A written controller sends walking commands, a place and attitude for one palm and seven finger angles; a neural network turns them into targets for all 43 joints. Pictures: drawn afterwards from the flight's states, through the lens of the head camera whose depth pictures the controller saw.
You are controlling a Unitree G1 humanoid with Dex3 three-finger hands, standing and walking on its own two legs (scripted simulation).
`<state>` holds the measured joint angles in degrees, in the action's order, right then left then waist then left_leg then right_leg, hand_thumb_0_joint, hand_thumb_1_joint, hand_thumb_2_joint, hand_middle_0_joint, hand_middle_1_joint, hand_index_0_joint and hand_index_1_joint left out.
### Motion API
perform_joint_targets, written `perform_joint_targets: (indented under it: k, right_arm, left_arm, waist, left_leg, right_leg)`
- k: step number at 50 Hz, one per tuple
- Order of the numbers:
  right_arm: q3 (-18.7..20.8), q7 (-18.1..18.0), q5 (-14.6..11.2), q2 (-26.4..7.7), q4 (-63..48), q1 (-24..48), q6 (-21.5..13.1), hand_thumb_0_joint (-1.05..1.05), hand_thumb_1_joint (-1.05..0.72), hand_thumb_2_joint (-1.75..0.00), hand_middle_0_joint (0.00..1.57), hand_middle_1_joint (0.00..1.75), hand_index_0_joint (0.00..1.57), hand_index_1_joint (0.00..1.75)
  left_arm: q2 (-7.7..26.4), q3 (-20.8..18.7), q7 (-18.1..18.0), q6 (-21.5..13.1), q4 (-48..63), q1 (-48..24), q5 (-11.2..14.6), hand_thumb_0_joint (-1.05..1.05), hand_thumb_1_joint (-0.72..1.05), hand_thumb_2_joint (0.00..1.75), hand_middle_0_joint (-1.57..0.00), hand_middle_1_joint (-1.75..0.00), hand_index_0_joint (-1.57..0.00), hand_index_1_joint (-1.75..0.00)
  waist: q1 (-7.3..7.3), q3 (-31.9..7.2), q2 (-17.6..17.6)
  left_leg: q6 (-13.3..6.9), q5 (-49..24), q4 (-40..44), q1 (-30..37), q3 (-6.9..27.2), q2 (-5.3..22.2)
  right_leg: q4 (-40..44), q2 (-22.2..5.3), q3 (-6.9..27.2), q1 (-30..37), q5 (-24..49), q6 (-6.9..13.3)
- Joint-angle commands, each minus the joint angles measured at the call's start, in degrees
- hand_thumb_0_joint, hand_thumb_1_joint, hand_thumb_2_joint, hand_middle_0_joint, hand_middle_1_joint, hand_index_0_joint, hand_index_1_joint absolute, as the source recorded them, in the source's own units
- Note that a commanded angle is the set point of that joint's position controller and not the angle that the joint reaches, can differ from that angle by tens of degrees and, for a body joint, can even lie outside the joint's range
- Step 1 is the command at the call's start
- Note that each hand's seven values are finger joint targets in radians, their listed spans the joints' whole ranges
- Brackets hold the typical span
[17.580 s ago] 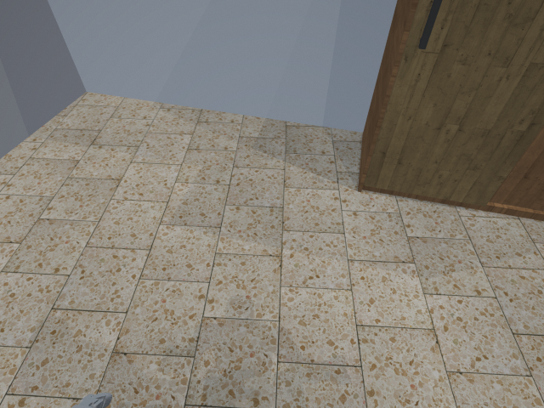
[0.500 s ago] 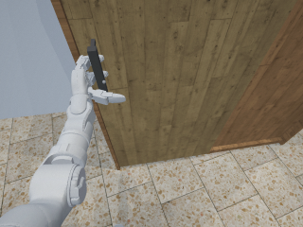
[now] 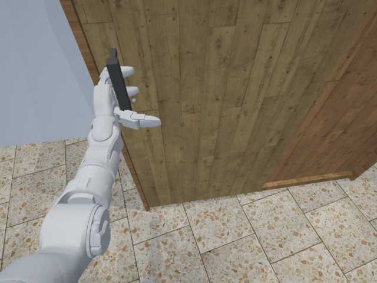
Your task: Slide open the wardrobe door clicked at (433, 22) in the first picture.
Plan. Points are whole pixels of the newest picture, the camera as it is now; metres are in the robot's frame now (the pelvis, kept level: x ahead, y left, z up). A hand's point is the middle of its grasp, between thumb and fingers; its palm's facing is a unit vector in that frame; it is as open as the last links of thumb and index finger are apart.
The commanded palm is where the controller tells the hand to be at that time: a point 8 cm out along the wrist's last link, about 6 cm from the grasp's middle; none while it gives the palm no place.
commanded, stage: slide the fingers in behind the handle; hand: left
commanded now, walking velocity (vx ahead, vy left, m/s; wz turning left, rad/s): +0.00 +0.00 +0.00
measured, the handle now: (121, 87) +0.52 +0.13 +0.13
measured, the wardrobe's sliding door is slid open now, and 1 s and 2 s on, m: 0.00 0.00 0.00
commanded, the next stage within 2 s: grip the handle and tug to test in 0.40 s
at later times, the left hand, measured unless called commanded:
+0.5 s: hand (132, 100) +0.48 +0.11 +0.12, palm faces +0.10 -1.00 +0.02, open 13.9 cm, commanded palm +0.45 +0.15 +0.13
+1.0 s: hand (131, 100) +0.48 +0.11 +0.13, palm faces +0.11 -0.99 +0.01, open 8.5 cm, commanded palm +0.44 +0.16 +0.13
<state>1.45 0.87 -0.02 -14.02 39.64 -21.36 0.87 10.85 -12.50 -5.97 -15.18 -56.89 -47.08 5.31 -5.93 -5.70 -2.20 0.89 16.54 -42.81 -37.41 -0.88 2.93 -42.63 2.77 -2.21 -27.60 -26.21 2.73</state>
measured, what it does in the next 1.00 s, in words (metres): stands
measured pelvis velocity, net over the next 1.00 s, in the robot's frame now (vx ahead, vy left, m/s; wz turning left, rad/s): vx -0.01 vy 0.01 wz -0.01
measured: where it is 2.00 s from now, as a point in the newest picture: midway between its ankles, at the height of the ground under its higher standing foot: outside the picture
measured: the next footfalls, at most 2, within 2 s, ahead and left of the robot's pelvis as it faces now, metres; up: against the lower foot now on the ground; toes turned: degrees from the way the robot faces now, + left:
none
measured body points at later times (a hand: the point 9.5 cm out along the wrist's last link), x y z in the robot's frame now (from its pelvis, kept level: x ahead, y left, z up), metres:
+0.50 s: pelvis +0.00 +0.01 +0.00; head +0.05 +0.00 +0.45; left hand +0.47 +0.16 +0.13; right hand +0.03 -0.25 -0.13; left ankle +0.04 +0.13 -0.71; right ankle -0.06 -0.09 -0.71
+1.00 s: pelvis -0.01 +0.01 +0.00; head +0.05 +0.00 +0.45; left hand +0.46 +0.16 +0.13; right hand +0.02 -0.25 -0.13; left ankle +0.04 +0.13 -0.71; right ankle -0.06 -0.09 -0.71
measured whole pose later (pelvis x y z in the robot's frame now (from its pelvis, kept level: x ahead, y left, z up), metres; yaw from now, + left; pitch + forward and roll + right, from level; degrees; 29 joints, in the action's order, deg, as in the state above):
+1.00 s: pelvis -0.01 +0.01 +0.00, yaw +0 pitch +11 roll -1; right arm 1.2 0.7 0.2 -13.9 39.6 -21.7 0.8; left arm 11.9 -13.0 -6.7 -16.0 -58.6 -48.4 4.6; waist -6.7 -5.5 -2.1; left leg 0.5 16.4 -43.4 -38.3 -1.1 3.0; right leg -42.9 2.8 -1.9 -28.5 -25.8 2.3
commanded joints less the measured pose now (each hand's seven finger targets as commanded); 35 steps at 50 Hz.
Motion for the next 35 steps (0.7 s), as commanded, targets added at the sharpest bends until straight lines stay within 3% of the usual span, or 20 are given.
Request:
perform_joint_targets:
  k: [1, 5, 6, 7, 9, 12, 14, 17, 19, 21, 22, 23, 25, 26, 27, 30, 32, 33, 35]
  right_arm:
    - [2.42, -0.31, -0.03, -7.79, -4.41, -4.71, -1.65, 0.0, -0.9, -0.9, 0.2, 0.3, 0.2, 0.3]
    - [2.22, -0.39, -0.15, -7.79, -4.59, -4.18, -1.34, 0.0, -0.9, -0.9, 0.2, 0.3, 0.2, 0.3]
    - [2.32, -0.6, -0.08, -8.04, -4.43, -4.67, -1.13, 0.0, -0.9, -0.9, 0.2, 0.3, 0.2, 0.3]
    - [2.17, -0.56, -0.18, -7.74, -4.82, -3.97, -1.2, 0.0, -0.9, -0.9, 0.2, 0.3, 0.2, 0.3]
    - [2.29, -0.54, -0.21, -7.52, -4.91, -4.08, -1.33, 0.0, -0.9, -0.9, 0.2, 0.3, 0.2, 0.3]
    - [2.28, -0.63, -0.26, -7.89, -4.47, -4.25, -1.27, 0.0, -0.9, -0.9, 0.2, 0.3, 0.2, 0.3]
    - [2.2, -0.66, -0.29, -7.82, -4.42, -4.22, -1.3, 0.0, -0.9, -0.9, 0.2, 0.3, 0.2, 0.3]
    - [2.28, -0.71, -0.2, -7.89, -4.46, -4.58, -1.16, 0.0, -0.9, -0.9, 0.2, 0.3, 0.2, 0.3]
    - [2.27, -0.52, -0.08, -7.62, -4.46, -4.51, -1.36, 0.0, -0.9, -0.9, 0.2, 0.3, 0.2, 0.3]
    - [2.36, -0.45, -0.11, -7.67, -4.33, -4.86, -1.42, 0.0, -0.9, -0.9, 0.2, 0.3, 0.2, 0.3]
    - [2.43, -0.44, 0.0, -7.98, -4.26, -4.88, -1.46, 0.0, -0.9, -0.9, 0.2, 0.3, 0.2, 0.3]
    - [2.47, -0.34, -0.06, -7.83, -4.58, -4.51, -1.55, 0.0, -0.9, -0.9, 0.2, 0.3, 0.2, 0.3]
    - [2.33, -0.41, -0.09, -7.89, -4.39, -4.4, -1.46, 0.0, -0.9, -0.9, 0.2, 0.3, 0.2, 0.3]
    - [2.39, -0.43, 0.03, -7.93, -4.25, -5.06, -1.5, 0.0, -0.9, -0.9, 0.2, 0.3, 0.2, 0.3]
    - [2.5, -0.42, 0.07, -8.09, -4.34, -4.83, -1.5, 0.0, -0.9, -0.9, 0.2, 0.3, 0.2, 0.3]
    - [2.28, -0.33, 0.08, -7.83, -4.58, -4.47, -1.63, 0.0, -0.9, -0.9, 0.2, 0.3, 0.2, 0.3]
    - [2.36, -0.33, 0.04, -7.98, -4.52, -4.65, -1.56, 0.0, -0.9, -0.9, 0.2, 0.3, 0.2, 0.3]
    - [2.39, -0.22, -0.01, -7.76, -4.69, -4.32, -1.55, 0.0, -0.9, -0.9, 0.2, 0.3, 0.2, 0.3]
    - [2.42, -0.17, 0.05, -7.8, -4.56, -4.64, -1.56, 0.0, -0.9, -0.9, 0.2, 0.3, 0.2, 0.3]
  left_arm:
    - [9.8, -1.02, -0.3, -4.13, 13.34, -28.26, -0.01, 0.0, -0.5, 0.3, -0.3, -1.2, -0.3, -1.2]
    - [10.57, -1.04, -0.03, -3.56, 11.96, -28.68, -0.51, 0.0, -0.5, 0.3, -0.3, -1.2, -0.3, -1.2]
    - [13.3, -3.32, -0.18, -3.72, 11.68, -28.85, -0.53, 0.0, -0.5, 0.3, -0.3, -1.2, -0.3, -1.2]
    - [11.31, -1.45, 0.21, -3.73, 12.81, -29.35, -0.48, 0.0, -0.5, 0.3, -0.3, -1.2, -0.3, -1.2]
    - [9.65, -0.7, 0.6, -3.81, 12.78, -28.72, -0.11, 0.0, -0.5, 0.3, -0.3, -1.2, -0.3, -1.2]
    - [11.09, -1.66, 0.47, -3.79, 11.8, -29.71, 0.08, 0.0, -0.5, 0.3, -0.3, -1.2, -0.3, -1.2]
    - [10.2, -1.06, 0.41, -3.46, 10.3, -29.71, 0.18, 0.0, -0.5, 0.3, -0.3, -1.2, -0.3, -1.2]
    - [11.68, -1.92, 0.18, -4.01, 11.49, -30.0, -0.38, 0.0, -0.5, 0.3, -0.3, -1.2, -0.3, -1.2]
    - [9.01, -0.09, 0.15, -3.95, 11.36, -30.13, -0.32, 0.0, -0.5, 0.3, -0.3, -1.2, -0.3, -1.2]
    - [8.48, 0.35, -0.04, -4.21, 11.36, -30.85, -0.2, 0.0, -0.5, 0.3, -0.3, -1.2, -0.3, -1.2]
    - [10.19, -0.97, -0.33, -4.45, 12.15, -31.04, -0.33, 0.0, -0.5, 0.3, -0.3, -1.2, -0.3, -1.2]
    - [9.18, -0.39, -0.34, -4.49, 12.74, -29.95, -0.12, 0.0, -0.5, 0.3, -0.3, -1.2, -0.3, -1.2]
    - [8.87, 0.25, -0.35, -4.3, 11.22, -30.43, -0.31, 0.0, -0.5, 0.3, -0.3, -1.2, -0.3, -1.2]
    - [9.33, -0.49, -0.55, -4.5, 11.37, -31.21, -0.2, 0.0, -0.45, 0.32, -0.3, -1.21, -0.3, -1.21]
    - [10.99, -1.53, -0.72, -4.78, 12.58, -31.32, -0.52, 0.0, -0.41, 0.34, -0.31, -1.21, -0.31, -1.21]
    - [9.58, -0.8, -0.73, -4.77, 12.91, -29.95, -0.25, 0.0, -0.27, 0.4, -0.32, -1.23, -0.32, -1.23]
    - [10.53, -1.21, -0.87, -4.82, 12.91, -29.53, -0.74, 0.0, -0.17, 0.44, -0.33, -1.25, -0.33, -1.25]
    - [8.49, 0.45, -0.78, -4.56, 12.87, -28.89, -0.83, 0.0, -0.13, 0.46, -0.34, -1.25, -0.34, -1.25]
    - [8.23, 0.44, -0.86, -4.02, 11.94, -28.63, -0.86, 0.0, -0.03, 0.5, -0.35, -1.27, -0.35, -1.27]
  waist:
    - [-0.7, -20.58, 3.43]
    - [-1.07, -18.76, 3.5]
    - [-0.71, -19.18, 4.5]
    - [-0.88, -19.88, 2.73]
    - [-0.68, -20.76, 2.54]
    - [-1.08, -19.53, 2.62]
    - [-1.43, -18.36, 3.51]
    - [-0.75, -20.8, 1.75]
    - [-1.23, -20.34, 1.45]
    - [-1.66, -19.7, 1.48]
    - [-1.19, -21.04, 1.57]
    - [-0.93, -21.5, 0.45]
    - [-1.62, -19.58, 1.69]
    - [-1.7, -19.41, 3.25]
    - [-1.07, -20.9, 1.97]
    - [-0.85, -20.86, 1.26]
    - [-0.83, -20.54, 1.7]
    - [-1.0, -20.26, 0.46]
    - [-1.12, -19.52, 1.58]
  left_leg:
    - [-3.48, -16.01, 0.3, 21.17, 0.72, -3.07]
    - [-3.6, -13.89, 0.54, 19.05, 0.43, -3.28]
    - [-3.72, -14.12, 0.41, 18.47, 0.33, -3.29]
    - [-3.64, -14.55, 0.56, 19.16, 0.23, -3.42]
    - [-3.47, -15.36, 0.42, 20.48, 0.4, -3.33]
    - [-3.42, -14.36, 0.54, 20.33, 0.65, -3.05]
    - [-3.5, -13.27, 0.63, 19.51, 0.67, -3.1]
    - [-3.35, -15.15, 0.46, 20.66, 0.86, -3.08]
    - [-3.21, -14.99, 0.31, 21.64, 1.05, -2.9]
    - [-3.31, -14.86, 0.23, 21.99, 1.12, -2.76]
    - [-3.17, -15.12, 0.31, 22.23, 1.43, -2.68]
    - [-3.12, -15.24, 0.33, 22.65, 1.18, -2.76]
    - [-3.16, -13.79, 0.46, 21.35, 1.19, -2.7]
    - [-3.33, -13.91, 0.49, 21.06, 1.26, -2.71]
    - [-3.17, -14.47, 0.56, 21.67, 1.3, -2.65]
    - [-3.12, -14.63, 0.6, 21.92, 1.07, -2.73]
    - [-3.14, -14.65, 0.65, 21.49, 1.11, -2.62]
    - [-3.08, -14.7, 0.58, 22.22, 1.06, -2.6]
    - [-3.03, -14.2, 0.56, 21.97, 1.22, -2.47]
  right_leg:
    - [6.44, 0.43, 1.69, -0.55, 31.75, -3.12]
    - [6.91, 0.12, 2.29, -0.49, 31.53, -3.4]
    - [6.88, -0.08, 2.6, 0.8, 32.34, -3.51]
    - [6.71, -0.09, 2.63, 0.59, 33.12, -3.49]
    - [6.54, 0.21, 2.09, 0.1, 32.56, -3.23]
    - [6.92, 0.3, 2.01, -1.29, 30.24, -3.17]
    - [7.25, 0.33, 2.0, -1.76, 29.26, -3.23]
    - [6.37, 0.27, 1.92, -0.93, 30.33, -2.88]
    - [6.48, 0.53, 1.39, -2.68, 28.65, -2.84]
    - [6.7, 0.64, 1.33, -3.46, 27.84, -2.84]
    - [6.24, 0.72, 1.23, -3.07, 27.79, -2.72]
    - [6.32, 0.75, 1.29, -2.97, 27.86, -2.67]
    - [6.7, 0.68, 1.31, -3.5, 26.83, -2.77]
    - [6.67, 0.77, 1.19, -3.12, 26.94, -2.88]
    - [6.29, 0.77, 1.29, -2.7, 27.42, -2.75]
    - [6.43, 0.79, 1.21, -2.47, 27.54, -2.68]
    - [6.29, 0.79, 1.24, -2.45, 27.5, -2.68]
    - [6.36, 0.87, 1.17, -3.25, 27.2, -2.59]
    - [6.54, 0.95, 0.91, -3.89, 26.21, -2.58]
